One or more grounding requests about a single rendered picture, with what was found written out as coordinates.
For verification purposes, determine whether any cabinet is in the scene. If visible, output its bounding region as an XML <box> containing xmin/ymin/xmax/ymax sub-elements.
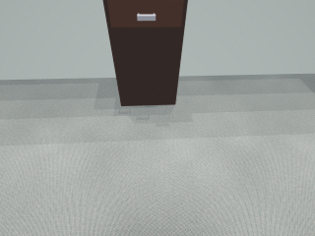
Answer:
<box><xmin>102</xmin><ymin>0</ymin><xmax>188</xmax><ymax>106</ymax></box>

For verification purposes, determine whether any drawer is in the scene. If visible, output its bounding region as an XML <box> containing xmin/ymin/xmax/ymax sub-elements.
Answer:
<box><xmin>107</xmin><ymin>0</ymin><xmax>184</xmax><ymax>28</ymax></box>

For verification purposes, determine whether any handle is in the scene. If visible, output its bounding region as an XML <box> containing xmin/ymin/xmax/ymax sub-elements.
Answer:
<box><xmin>137</xmin><ymin>13</ymin><xmax>157</xmax><ymax>21</ymax></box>

